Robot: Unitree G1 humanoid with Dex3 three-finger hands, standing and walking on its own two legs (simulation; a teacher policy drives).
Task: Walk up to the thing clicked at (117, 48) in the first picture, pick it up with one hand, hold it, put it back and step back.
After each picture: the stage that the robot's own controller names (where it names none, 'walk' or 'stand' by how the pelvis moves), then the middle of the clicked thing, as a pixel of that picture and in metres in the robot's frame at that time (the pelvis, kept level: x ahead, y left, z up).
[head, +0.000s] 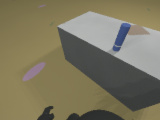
stand; (120, 38) +0.70 -0.21 +0.07
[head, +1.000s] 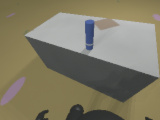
walk; (89, 36) +0.64 +0.08 +0.10
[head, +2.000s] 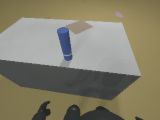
stand; (66, 46) +0.48 +0.21 +0.12
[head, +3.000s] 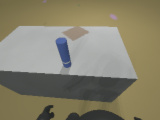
stand; (64, 54) +0.45 +0.22 +0.08
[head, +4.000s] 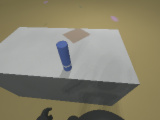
stand; (65, 58) +0.43 +0.21 +0.07
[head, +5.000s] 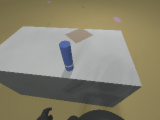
stand; (67, 57) +0.43 +0.20 +0.07
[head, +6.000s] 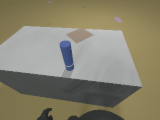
stand; (67, 57) +0.43 +0.20 +0.07
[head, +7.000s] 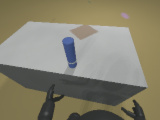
rise first; (70, 54) +0.44 +0.18 +0.08
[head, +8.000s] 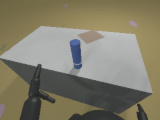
go down; (76, 55) +0.45 +0.17 +0.08
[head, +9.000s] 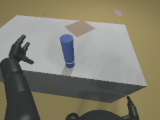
go down; (68, 53) +0.43 +0.15 +0.10
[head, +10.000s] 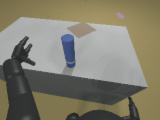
approach; (69, 53) +0.44 +0.16 +0.10
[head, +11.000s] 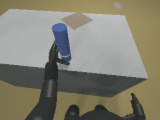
close; (63, 46) +0.45 +0.17 +0.14
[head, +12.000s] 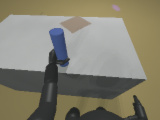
lift; (60, 50) +0.43 +0.19 +0.13
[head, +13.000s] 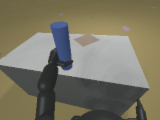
lift; (63, 49) +0.32 +0.17 +0.28
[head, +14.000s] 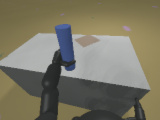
hold; (67, 50) +0.34 +0.16 +0.26
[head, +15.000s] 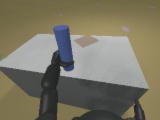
hold; (65, 51) +0.34 +0.17 +0.26
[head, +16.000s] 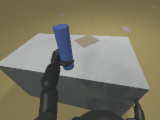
hold; (65, 50) +0.34 +0.17 +0.26
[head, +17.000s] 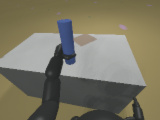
crouch; (67, 44) +0.39 +0.15 +0.26
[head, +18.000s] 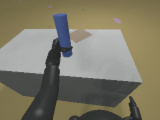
lower; (64, 37) +0.47 +0.17 +0.24
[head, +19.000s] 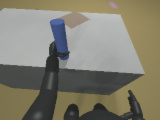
lower; (61, 42) +0.48 +0.18 +0.14
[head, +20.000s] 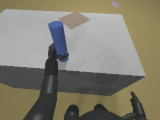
lower; (60, 44) +0.46 +0.18 +0.14
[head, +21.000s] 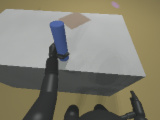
lower; (61, 44) +0.47 +0.18 +0.14
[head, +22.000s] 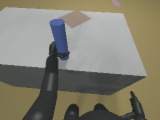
lower; (61, 42) +0.47 +0.18 +0.14
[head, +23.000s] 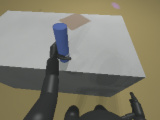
open; (62, 45) +0.46 +0.17 +0.13
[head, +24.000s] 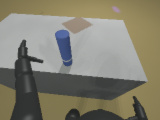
sink last; (65, 51) +0.44 +0.17 +0.12
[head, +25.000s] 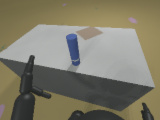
stand; (74, 51) +0.46 +0.18 +0.12
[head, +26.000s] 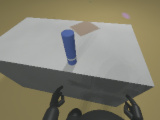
stand; (70, 50) +0.44 +0.17 +0.14
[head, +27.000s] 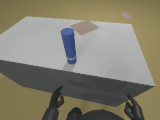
stand; (70, 48) +0.44 +0.17 +0.14
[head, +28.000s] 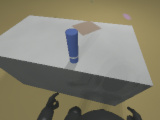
stand; (73, 48) +0.46 +0.17 +0.13
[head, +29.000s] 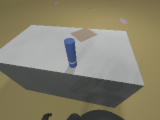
stand; (71, 54) +0.46 +0.18 +0.08
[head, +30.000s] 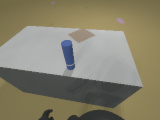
stand; (69, 56) +0.44 +0.19 +0.07
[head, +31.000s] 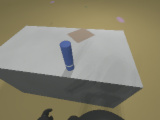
stand; (68, 57) +0.43 +0.20 +0.07
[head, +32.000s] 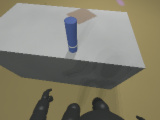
walk; (72, 37) +0.53 +0.16 +0.10
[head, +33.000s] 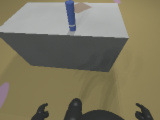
walk; (71, 17) +0.81 +0.27 +0.11
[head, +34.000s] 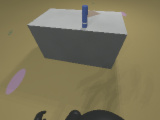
walk; (84, 17) +1.11 +0.16 +0.09
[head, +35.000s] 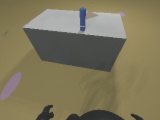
stand; (82, 20) +1.04 +0.17 +0.07
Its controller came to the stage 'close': yes
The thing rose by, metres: 0.20
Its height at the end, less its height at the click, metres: +0.00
